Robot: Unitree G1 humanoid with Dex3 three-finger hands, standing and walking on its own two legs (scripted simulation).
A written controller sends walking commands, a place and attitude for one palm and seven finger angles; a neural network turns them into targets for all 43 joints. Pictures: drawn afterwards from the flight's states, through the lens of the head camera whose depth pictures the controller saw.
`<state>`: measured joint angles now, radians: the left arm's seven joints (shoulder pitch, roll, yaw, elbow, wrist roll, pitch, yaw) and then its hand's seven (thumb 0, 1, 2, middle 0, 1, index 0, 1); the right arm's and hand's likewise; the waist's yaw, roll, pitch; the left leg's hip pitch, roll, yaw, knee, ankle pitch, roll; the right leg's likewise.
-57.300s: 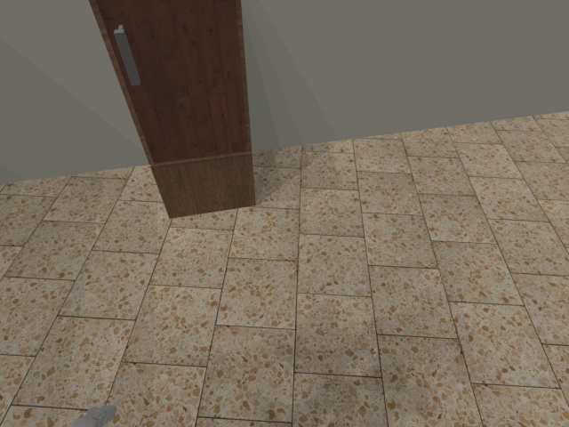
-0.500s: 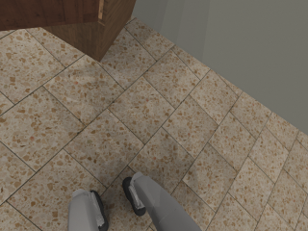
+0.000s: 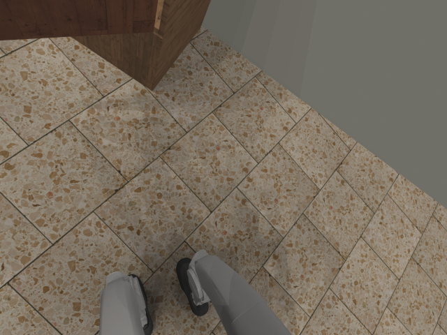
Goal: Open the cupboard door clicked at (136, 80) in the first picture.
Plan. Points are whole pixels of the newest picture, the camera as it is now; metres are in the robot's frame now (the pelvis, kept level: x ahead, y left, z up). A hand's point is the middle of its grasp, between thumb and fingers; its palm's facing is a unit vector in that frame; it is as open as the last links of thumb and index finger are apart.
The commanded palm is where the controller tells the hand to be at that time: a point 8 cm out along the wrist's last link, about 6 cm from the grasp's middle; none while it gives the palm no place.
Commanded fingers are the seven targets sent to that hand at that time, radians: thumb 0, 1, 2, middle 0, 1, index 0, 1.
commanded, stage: slide the fingers in behind the handle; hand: left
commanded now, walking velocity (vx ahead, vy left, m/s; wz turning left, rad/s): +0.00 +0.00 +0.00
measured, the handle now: out of the picture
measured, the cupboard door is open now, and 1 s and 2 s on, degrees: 48 48 48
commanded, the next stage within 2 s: move the hooked fingers beside the handle in 0.44 s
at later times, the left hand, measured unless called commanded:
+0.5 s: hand out of the picture +0.68 +0.21 +0.12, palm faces +0.15 -0.99 -0.01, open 14.4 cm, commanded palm +0.72 +0.15 +0.11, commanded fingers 0.00 -0.50 0.30 -0.30 -1.20 -0.30 -1.20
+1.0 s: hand out of the picture +0.68 +0.22 +0.12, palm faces +0.11 -0.99 +0.02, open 14.0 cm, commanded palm +0.72 +0.16 +0.11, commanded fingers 0.00 -0.50 0.30 -0.30 -1.20 -0.30 -1.20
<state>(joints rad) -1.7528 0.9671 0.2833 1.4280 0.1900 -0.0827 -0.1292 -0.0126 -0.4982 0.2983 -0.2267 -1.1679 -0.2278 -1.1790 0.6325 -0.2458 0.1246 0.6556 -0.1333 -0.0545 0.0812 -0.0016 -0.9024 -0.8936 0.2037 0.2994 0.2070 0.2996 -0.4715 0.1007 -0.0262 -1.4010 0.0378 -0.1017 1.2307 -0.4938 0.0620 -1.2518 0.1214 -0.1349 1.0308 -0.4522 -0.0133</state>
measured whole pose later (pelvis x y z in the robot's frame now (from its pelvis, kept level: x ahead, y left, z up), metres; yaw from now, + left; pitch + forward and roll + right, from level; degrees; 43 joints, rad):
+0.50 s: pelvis +0.00 -0.01 +0.00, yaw +1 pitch +38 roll -11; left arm -1.76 0.94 0.26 1.43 0.16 -0.09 -0.10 -0.01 -0.50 0.30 -0.21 -1.18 -0.21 -1.19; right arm 0.60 -0.24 0.12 0.67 -0.13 -0.09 0.08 0.00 -0.90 -0.89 0.20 0.30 0.21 0.30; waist -0.45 0.10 -0.03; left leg -1.41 0.03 -0.11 1.24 -0.50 0.05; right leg -1.26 0.12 -0.14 1.05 -0.46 -0.03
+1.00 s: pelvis +0.00 +0.00 +0.00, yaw -1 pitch +38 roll -12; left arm -1.78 1.00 0.31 1.46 0.19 -0.09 -0.16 -0.01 -0.50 0.30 -0.27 -1.23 -0.29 -1.20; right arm 0.62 -0.25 0.14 0.65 -0.12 -0.07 0.07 0.00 -0.90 -0.89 0.20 0.30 0.21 0.30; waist -0.47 0.11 -0.03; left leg -1.42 0.04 -0.09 1.25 -0.51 0.07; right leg -1.27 0.12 -0.13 1.05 -0.47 -0.01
